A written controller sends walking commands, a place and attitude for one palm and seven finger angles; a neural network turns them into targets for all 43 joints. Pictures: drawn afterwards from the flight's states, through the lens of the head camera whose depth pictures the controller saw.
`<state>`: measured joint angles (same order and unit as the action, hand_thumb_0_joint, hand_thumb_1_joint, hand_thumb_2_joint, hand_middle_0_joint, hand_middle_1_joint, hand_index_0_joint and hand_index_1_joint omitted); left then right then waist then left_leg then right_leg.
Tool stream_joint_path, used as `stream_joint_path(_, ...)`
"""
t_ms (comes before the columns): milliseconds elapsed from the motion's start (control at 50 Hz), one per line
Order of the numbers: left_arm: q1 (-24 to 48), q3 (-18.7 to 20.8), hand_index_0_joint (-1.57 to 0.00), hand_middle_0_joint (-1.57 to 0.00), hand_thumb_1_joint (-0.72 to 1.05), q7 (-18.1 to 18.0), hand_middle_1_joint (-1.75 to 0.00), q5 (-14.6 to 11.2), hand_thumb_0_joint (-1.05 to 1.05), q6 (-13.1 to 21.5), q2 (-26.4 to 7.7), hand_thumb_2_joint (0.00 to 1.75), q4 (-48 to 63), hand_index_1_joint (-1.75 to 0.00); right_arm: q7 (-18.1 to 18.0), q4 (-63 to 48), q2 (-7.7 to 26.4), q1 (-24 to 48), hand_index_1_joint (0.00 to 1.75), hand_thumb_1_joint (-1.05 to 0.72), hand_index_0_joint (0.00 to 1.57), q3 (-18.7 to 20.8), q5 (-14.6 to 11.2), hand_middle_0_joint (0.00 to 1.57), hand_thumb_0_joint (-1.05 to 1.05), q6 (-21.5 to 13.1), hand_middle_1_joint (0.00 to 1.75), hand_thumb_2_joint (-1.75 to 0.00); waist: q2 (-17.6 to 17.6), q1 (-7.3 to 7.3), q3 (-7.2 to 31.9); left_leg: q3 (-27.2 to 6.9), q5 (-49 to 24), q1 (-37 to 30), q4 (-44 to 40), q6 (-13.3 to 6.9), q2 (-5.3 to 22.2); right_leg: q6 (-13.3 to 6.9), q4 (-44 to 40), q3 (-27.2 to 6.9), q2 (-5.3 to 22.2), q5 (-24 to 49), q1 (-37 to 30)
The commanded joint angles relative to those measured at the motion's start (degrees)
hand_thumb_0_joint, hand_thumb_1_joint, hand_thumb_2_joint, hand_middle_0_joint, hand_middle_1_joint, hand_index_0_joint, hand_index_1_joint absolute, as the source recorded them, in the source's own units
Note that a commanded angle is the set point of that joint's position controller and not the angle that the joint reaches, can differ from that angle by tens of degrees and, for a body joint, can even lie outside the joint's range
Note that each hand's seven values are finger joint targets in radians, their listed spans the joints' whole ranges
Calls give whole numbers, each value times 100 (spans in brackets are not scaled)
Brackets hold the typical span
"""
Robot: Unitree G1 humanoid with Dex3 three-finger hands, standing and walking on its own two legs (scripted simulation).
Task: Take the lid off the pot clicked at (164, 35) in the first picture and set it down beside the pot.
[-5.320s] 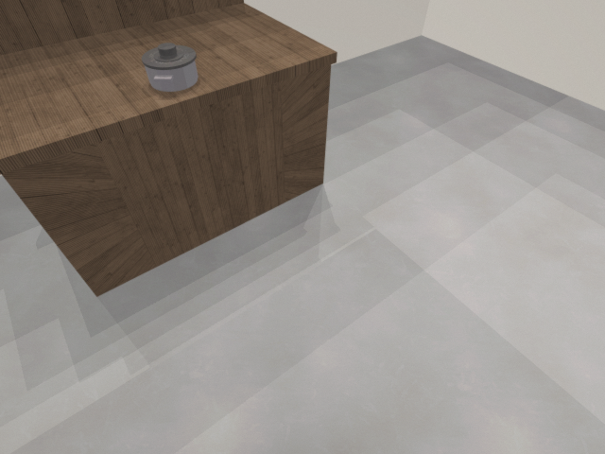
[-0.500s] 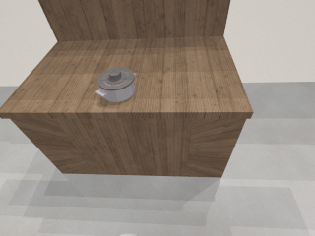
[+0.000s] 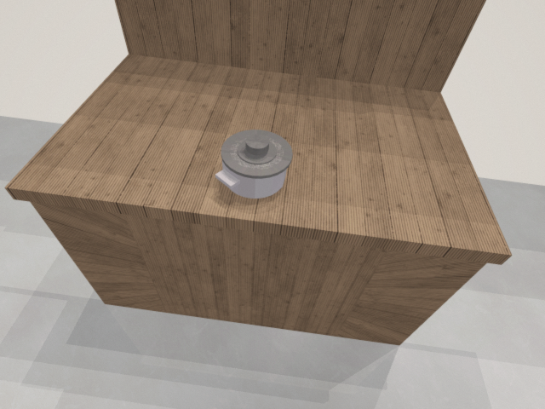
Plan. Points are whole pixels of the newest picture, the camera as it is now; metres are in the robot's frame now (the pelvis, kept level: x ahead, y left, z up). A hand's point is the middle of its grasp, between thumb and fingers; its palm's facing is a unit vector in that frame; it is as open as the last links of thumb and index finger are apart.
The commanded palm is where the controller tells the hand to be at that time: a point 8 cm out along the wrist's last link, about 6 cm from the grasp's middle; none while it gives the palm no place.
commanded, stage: take the last steps up to it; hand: left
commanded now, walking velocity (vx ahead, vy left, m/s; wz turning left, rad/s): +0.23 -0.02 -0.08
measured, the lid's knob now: (257, 144) +0.65 +0.09 +0.00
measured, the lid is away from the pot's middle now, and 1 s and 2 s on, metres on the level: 0.00 0.00 0.00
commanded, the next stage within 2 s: come to a stop and stand still in 0.22 s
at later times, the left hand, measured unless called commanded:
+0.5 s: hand (180, 350) +0.24 +0.18 -0.17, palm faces -0.01 -0.97 -0.23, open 7.2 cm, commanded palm none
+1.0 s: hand (126, 389) +0.17 +0.26 -0.18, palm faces -0.01 -0.98 -0.18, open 7.4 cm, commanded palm none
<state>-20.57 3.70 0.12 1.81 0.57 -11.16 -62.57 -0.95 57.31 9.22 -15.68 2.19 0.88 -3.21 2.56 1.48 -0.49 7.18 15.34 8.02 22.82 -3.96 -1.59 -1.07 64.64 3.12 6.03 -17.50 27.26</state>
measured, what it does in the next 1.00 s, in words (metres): walks ahead: right foot, then left foot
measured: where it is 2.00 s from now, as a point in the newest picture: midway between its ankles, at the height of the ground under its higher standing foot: outside the picture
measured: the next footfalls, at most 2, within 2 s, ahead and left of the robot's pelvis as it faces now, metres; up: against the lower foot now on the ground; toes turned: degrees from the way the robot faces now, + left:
right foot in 0.36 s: +0.24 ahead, -0.07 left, +0.00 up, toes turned -6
left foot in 0.76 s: +0.21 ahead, +0.11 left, +0.00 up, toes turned +0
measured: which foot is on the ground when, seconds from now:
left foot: down 0.00-0.38, up 0.40-0.74, down 0.76-1.00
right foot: up 0.00-0.34, down 0.36-0.78, up 0.80-1.00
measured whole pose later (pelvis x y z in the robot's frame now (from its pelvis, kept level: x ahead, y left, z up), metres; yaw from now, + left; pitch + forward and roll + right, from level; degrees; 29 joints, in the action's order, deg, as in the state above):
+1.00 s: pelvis +0.16 +0.07 +0.00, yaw -4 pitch +0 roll -1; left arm -16.1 3.5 -1.4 1.5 -3.5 -12.1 -60.0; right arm -2.7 60.3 7.7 -12.6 1.2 1.3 0.7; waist 3.2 0.8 -0.8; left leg 3.0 11.4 13.0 24.0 -2.0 0.7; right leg 2.0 55.8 -2.5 -0.3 -23.6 20.2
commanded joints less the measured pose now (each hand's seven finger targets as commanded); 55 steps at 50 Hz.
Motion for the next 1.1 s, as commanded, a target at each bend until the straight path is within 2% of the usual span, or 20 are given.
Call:
stream_joint_path(0,-209,47,-20,-20,90,-9,-30,-38,0,102,-137,90,268,-30,-81,87,542,-705,30,-90,20,-6,-31,20,0,-229,30,-90,-619,59,-251,-855,-4248,-614,-1011,-129,1404,93,297,-119,-111,373,868)
stream_joint_path(200,1410,-63,-20,-20,90,-11,-30,-72,0,65,-52,90,906,-30,-197,504,576,-1407,30,-90,20,-51,59,20,0,-181,30,-90,-637,-322,-534,-735,-5530,-1513,-506,-421,1590,-164,-1668,196,-377,275,1023)
stream_joint_path(260,953,-94,-20,-20,90,-70,-30,-86,0,112,-108,90,818,-30,-194,531,654,-1296,30,-90,20,-38,29,20,0,-114,30,-90,-689,-79,-221,-598,-6740,-1182,295,-175,1517,-374,-2522,410,-746,269,-327)
stream_joint_path(300,25,-30,-20,-20,90,-105,-30,-75,0,186,-244,90,516,-30,-195,474,717,-1064,30,-90,20,-6,-52,20,0,-84,30,-90,-607,355,159,-434,-6529,-810,1382,76,1251,-461,-3378,486,-911,1169,-1689)
stream_joint_path(320,-622,33,-20,-20,90,-145,-30,-70,0,237,-466,90,304,-30,-192,408,667,-928,30,-90,20,15,-126,20,0,-66,30,-90,-418,633,442,-352,-5447,105,2552,328,914,-746,-3651,-54,-425,2863,-2887)
stream_joint_path(340,-1004,119,-20,-20,90,-213,-30,-85,0,284,-836,90,183,-30,-182,276,380,-996,30,-90,20,23,-196,20,0,-66,30,-90,404,591,907,-145,-660,1707,4397,612,54,-1621,-3458,-2168,1203,6511,-4155)
stream_joint_path(360,-794,37,-20,-20,90,-220,-30,-174,0,270,-952,90,297,-30,-224,294,413,-1105,30,-90,20,35,-205,20,0,22,30,-90,221,358,1115,-737,2075,1538,5202,500,-13,-2154,-3760,-2417,2011,7628,-3531)
stream_joint_path(400,302,-41,-20,-20,90,-283,-30,-127,0,192,-606,90,581,-30,-164,272,61,-789,30,-90,20,-1,-126,20,0,235,30,-90,211,-30,-148,-1031,1639,1313,4826,449,348,-1836,-4545,-1928,1517,5233,-1412)
stream_joint_path(460,1107,-98,-20,-20,90,-350,-30,-65,0,103,-430,90,843,-30,-123,445,-154,-1123,30,-90,20,25,-141,20,0,484,30,-90,10,-546,-69,-868,1256,650,3783,485,438,-1326,-4636,-789,913,3910,-316)
stream_joint_path(520,810,-2,-20,-20,90,-310,-30,-29,0,4,-547,90,869,-30,-82,282,-97,-714,30,-90,20,75,-99,20,0,572,30,-90,238,-310,-79,-629,1078,925,3352,547,270,-1191,-4664,-906,761,3055,-536)
stream_joint_path(600,618,75,-20,-20,90,-286,-30,3,0,-61,-725,90,845,-30,-70,113,88,-290,30,-90,20,128,-85,20,0,536,30,-90,716,-138,203,-589,1080,1249,2856,651,213,-1207,-4322,-1053,792,3712,-1315)
stream_joint_path(660,601,98,-20,-20,90,-296,-30,1,0,-95,-817,90,821,-30,-62,103,126,-245,30,-90,20,132,-99,20,0,480,30,-90,826,-161,493,-487,620,867,1875,695,185,-1057,-4035,-974,718,3645,-1572)
stream_joint_path(700,681,89,-20,-20,90,-291,-30,-35,0,-139,-802,90,843,-30,-59,164,151,-424,30,-90,20,123,-99,20,0,446,30,-90,634,-306,450,-486,-390,118,693,652,152,-679,-3810,-906,511,2681,-1203)
stream_joint_path(720,675,54,-20,-20,90,-289,-30,-61,0,-165,-657,90,848,-30,-60,214,246,-504,30,-90,20,117,-86,20,0,387,30,-90,238,-322,411,-656,-895,-208,60,578,405,-443,-3466,-789,274,1980,-1034)
stream_joint_path(740,460,-10,-20,-20,90,-269,-30,-101,0,-189,-351,90,866,-30,-75,124,582,-403,30,-90,20,147,-34,20,0,304,30,-90,-1003,-201,360,-1695,-1978,-202,-389,267,1328,-97,-2976,-483,-300,589,-644)
stream_joint_path(760,306,-56,-20,-20,90,-292,-30,-128,0,-211,-211,90,820,-30,-83,-6,832,-217,30,-90,20,150,0,20,0,280,30,-90,-1577,-117,207,-2458,-2948,312,-697,-209,2216,137,-2310,-204,-638,-1069,-684)
stream_joint_path(780,365,-41,-20,-20,90,-297,-30,-99,0,-266,-298,90,823,-30,-124,-69,928,-64,30,-90,20,125,52,20,0,299,30,-90,-1284,-119,-43,-2466,-2791,893,-819,-559,2371,153,-1547,-439,-646,-1470,-841)
stream_joint_path(800,360,0,-20,-20,90,-286,-30,-48,0,-346,-316,90,713,-30,-215,-10,857,95,30,-90,20,96,64,20,0,272,30,-90,-1584,-66,-150,-2337,-2627,1003,-890,-483,2171,183,-1076,-728,-601,-1308,-710)
stream_joint_path(880,164,60,-20,-20,90,-167,-30,-49,0,-334,-378,90,448,-30,-227,-20,756,336,30,-90,20,47,57,20,0,283,30,-90,-970,-8,-223,-1665,-1561,674,-834,-339,1648,263,-631,-676,-612,-645,-414)
stream_joint_path(1080,307,-87,-20,-20,90,-98,-30,-75,0,-327,-180,90,399,-30,-181,319,961,-339,30,-90,20,215,71,20,0,363,30,-90,-1230,-369,64,-2023,-406,-60,-952,-391,1637,197,-2793,-314,-525,-1041,-903)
